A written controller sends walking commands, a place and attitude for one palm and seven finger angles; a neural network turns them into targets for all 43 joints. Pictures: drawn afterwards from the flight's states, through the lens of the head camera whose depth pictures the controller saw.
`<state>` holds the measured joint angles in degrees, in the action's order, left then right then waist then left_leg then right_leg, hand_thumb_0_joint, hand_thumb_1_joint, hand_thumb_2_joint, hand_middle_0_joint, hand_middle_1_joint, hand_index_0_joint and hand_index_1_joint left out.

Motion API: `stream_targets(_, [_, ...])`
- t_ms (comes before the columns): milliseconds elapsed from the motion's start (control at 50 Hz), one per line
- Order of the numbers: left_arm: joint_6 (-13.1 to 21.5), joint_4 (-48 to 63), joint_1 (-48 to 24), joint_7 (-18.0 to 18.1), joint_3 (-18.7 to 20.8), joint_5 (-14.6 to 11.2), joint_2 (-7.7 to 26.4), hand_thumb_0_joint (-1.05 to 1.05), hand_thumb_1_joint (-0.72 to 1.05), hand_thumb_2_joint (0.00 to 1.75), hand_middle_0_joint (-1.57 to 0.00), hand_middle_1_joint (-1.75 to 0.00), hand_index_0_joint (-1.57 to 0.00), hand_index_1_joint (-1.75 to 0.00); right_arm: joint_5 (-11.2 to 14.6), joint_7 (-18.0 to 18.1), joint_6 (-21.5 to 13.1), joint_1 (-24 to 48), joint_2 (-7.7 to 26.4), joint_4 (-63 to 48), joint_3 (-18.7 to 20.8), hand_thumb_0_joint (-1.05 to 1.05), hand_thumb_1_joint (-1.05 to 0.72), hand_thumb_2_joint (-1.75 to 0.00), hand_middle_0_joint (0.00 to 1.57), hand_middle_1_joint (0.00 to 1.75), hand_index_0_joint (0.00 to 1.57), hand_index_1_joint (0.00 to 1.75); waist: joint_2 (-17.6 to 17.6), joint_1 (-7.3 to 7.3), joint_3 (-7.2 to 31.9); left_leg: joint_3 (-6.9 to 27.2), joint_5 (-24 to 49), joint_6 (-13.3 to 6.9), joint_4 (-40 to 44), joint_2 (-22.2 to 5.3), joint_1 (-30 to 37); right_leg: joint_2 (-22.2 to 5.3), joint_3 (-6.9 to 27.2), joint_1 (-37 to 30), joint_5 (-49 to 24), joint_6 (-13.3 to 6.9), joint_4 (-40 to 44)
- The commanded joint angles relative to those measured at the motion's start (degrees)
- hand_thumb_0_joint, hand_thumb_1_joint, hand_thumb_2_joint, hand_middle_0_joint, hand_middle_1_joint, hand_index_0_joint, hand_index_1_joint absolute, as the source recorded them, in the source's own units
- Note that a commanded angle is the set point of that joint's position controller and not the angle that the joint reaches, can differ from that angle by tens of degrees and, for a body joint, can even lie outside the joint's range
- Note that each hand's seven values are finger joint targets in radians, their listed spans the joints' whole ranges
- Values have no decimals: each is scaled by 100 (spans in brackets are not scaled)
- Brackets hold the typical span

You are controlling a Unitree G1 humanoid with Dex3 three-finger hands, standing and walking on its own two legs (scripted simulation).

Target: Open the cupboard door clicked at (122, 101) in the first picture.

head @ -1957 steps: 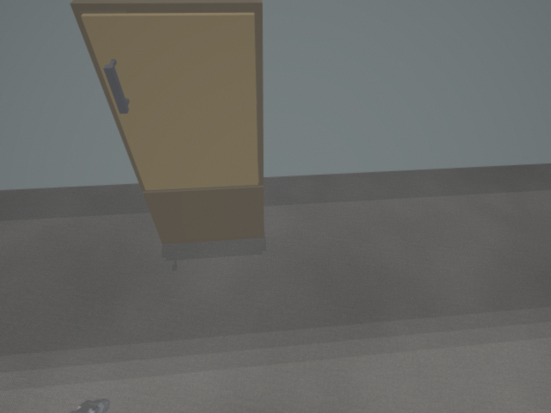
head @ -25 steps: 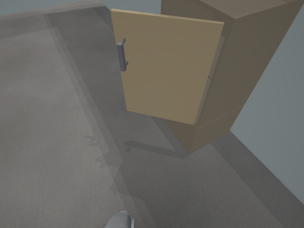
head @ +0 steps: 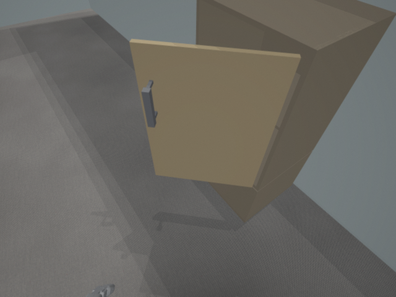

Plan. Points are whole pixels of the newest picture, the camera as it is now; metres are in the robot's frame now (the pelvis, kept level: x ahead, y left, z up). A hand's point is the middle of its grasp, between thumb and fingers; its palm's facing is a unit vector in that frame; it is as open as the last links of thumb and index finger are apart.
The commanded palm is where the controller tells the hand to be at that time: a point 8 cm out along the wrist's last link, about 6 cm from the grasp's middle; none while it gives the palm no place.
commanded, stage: come to a stop and stand still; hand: left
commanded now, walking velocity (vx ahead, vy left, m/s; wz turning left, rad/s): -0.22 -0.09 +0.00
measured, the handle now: (151, 104) +0.62 +0.16 +0.02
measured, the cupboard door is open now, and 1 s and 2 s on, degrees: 45 45 45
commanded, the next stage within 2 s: look again from close up in 0.96 s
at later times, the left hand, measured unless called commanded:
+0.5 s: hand out of the picture +0.02 +0.16 -0.18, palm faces +0.05 -0.98 -0.21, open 7.3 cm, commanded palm none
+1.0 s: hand out of the picture +0.05 +0.18 -0.16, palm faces +0.05 -0.96 -0.28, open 7.4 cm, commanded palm none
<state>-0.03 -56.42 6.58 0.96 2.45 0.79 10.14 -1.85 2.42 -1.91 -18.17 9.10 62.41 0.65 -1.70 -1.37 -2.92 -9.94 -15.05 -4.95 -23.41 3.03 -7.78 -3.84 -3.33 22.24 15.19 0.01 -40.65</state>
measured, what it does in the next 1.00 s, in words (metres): steps on the spot: right foot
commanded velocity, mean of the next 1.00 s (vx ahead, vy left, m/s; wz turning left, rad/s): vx -0.04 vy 0.01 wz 0.00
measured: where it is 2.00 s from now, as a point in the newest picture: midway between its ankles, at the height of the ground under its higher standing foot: outside the picture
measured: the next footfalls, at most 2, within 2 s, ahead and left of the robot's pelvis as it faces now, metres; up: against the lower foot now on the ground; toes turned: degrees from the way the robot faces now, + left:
right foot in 0.04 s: +0.08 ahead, -0.12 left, +0.00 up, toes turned -4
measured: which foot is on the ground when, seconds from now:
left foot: down 0.00-1.00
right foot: up 0.00-0.02, down 0.04-1.00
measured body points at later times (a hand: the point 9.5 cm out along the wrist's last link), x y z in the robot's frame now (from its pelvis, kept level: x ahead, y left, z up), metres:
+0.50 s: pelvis +0.00 -0.02 +0.00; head +0.01 -0.02 +0.44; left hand +0.02 +0.21 -0.16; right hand +0.02 -0.24 -0.16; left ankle -0.02 +0.06 -0.74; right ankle +0.04 -0.12 -0.74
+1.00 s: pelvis -0.01 -0.03 +0.00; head -0.03 -0.04 +0.45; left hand +0.04 +0.23 -0.14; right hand +0.05 -0.29 -0.15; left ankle -0.02 +0.06 -0.74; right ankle +0.04 -0.12 -0.74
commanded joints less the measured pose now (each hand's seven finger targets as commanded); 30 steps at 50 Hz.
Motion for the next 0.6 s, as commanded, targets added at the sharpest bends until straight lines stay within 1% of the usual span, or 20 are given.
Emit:
stream_targets(0, [-40,-49,972,72,31,11,456,0,90,90,-20,-30,-20,-30,97,61,12,33,604,-241,115,0,-90,-90,20,30,20,30,199,374,322,928,2925,207,-185,-1399,-404,-179,434,-1322,-1949,-124,1275])
stream_targets(20, [-20,-47,940,88,43,13,620,0,90,90,-20,-30,-20,-30,124,51,55,-108,535,-214,141,0,-90,-90,20,30,20,30,16,269,330,815,2044,443,-311,-1071,-635,-512,851,-1468,-3180,-355,1172])
stream_targets(40, [-19,-2,811,95,16,-2,743,0,90,90,-20,-30,-20,-30,158,20,114,-269,473,-172,135,0,-90,-90,20,30,20,30,-77,163,177,794,1249,563,-288,-903,-793,-882,951,-1355,-3718,-599,1100])
stream_targets(60, [-28,19,715,105,-10,-18,759,0,90,90,-20,-30,-20,-30,162,0,147,-399,369,-120,128,0,-90,-90,20,30,20,30,-31,93,169,788,1153,637,-233,-794,-668,-976,874,-1180,-3815,-693,994])
stream_targets(80, [-28,54,693,137,6,-33,719,0,90,90,-20,-30,-20,-30,145,6,195,-505,382,-47,142,0,-90,-90,20,30,20,30,-285,60,473,753,1391,616,-295,-829,-433,-840,877,-1239,-3768,-695,905])
stream_targets(100, [-40,68,702,164,8,-45,679,0,90,90,-20,-30,-20,-30,138,13,211,-511,442,-39,167,0,-90,-90,20,30,20,30,-326,90,642,699,1734,564,-423,-875,-257,-787,804,-1254,-3838,-653,850])
stream_targets(140, [-56,91,732,196,16,-40,682,0,90,90,-20,-30,-20,-30,142,28,238,-501,457,-66,210,0,-90,-90,20,30,20,30,-205,98,802,673,2211,517,-603,-893,-74,-751,775,-1226,-3992,-622,779])
stream_targets(160, [-67,127,710,202,34,-44,715,0,90,90,-20,-30,-20,-30,144,29,267,-521,483,-94,223,0,-90,-90,20,30,20,30,-128,88,827,663,2230,509,-688,-906,-74,-771,788,-1211,-3944,-625,767])
stream_targets(200, [-91,159,674,208,55,-37,693,0,90,90,-20,-30,-20,-30,140,23,309,-463,441,-145,246,0,-90,-90,20,30,20,30,-9,90,749,707,1965,483,-694,-919,-82,-758,833,-1021,-3465,-650,839])
stream_targets(220, [-102,185,651,209,57,-38,651,0,90,90,-20,-30,-20,-30,133,20,327,-429,447,-178,253,0,-90,-90,20,30,20,30,53,86,692,782,1746,448,-613,-956,-98,-705,848,-902,-3013,-653,894])
stream_targets(260, [-139,206,576,209,46,-24,531,0,90,90,-20,-30,-20,-30,102,10,335,-300,425,-226,257,0,-90,-90,20,30,20,30,295,107,403,998,1496,312,-252,-1137,-288,-440,677,-717,-1981,-501,883])
stream_targets(300, [-172,198,607,191,42,-14,398,0,90,90,-20,-30,-20,-30,76,-5,326,-101,469,-299,255,0,-90,-90,20,30,20,30,561,181,104,1202,894,165,207,-1320,-660,-159,518,-709,-838,-336,890])
stream_targets(320, [-181,169,658,180,49,1,342,0,90,90,-20,-30,-20,-30,71,-13,310,1,480,-312,254,0,-90,-90,20,30,20,30,535,215,41,1244,648,120,347,-1367,-796,-81,465,-769,-537,-282,897])
stream_targets(340, [-172,135,722,173,36,21,302,0,90,90,-20,-30,-20,-30,74,-22,293,61,446,-326,250,0,-90,-90,20,30,20,30,479,252,21,1201,438,105,399,-1353,-842,-67,469,-840,-446,-270,976])
stream_targets(420, [-116,26,834,146,11,26,354,0,90,90,-20,-30,-20,-30,95,-74,296,122,436,-344,233,0,-90,-90,20,30,20,30,101,193,-167,1028,-665,216,403,-1021,-780,-210,801,-599,-170,-324,1592])
stream_targets(440, [-86,-20,877,144,-7,30,357,0,90,90,-20,-30,-20,-30,104,-82,291,82,391,-324,217,0,-90,-90,20,30,20,30,-56,172,-108,963,-694,233,370,-967,-630,-240,876,-551,-62,-343,1778])
stream_targets(460, [-59,-44,887,142,-14,22,350,0,90,90,-20,-30,-20,-30,103,-86,285,32,384,-304,208,0,-90,-90,20,30,20,30,-42,125,-100,922,-650,251,321,-913,-520,-295,971,-480,10,-358,1916])
stream_targets(500, [-24,-117,900,137,-36,10,376,0,90,90,-20,-30,-20,-30,109,-95,274,-30,373,-247,174,0,-90,-90,20,30,20,30,-187,81,-96,898,-564,262,314,-870,-331,-319,1043,-391,208,-346,2112])
stream_targets(560, [20,-256,1036,131,-73,3,317,0,90,90,-20,-30,-20,-30,110,-94,237,-71,347,-149,133,0,-90,-90,20,30,20,30,-1,74,-82,894,-436,258,434,-893,-198,-284,1002,-426,209,-304,2268])
stream_targets(580, [34,-304,1066,130,-80,-1,311,0,90,90,-20,-30,-20,-30,117,-92,225,-78,343,-127,117,0,-90,-90,20,30,20,30,-40,69,-95,898,-394,263,477,-906,-194,-276,992,-469,141,-296,2279])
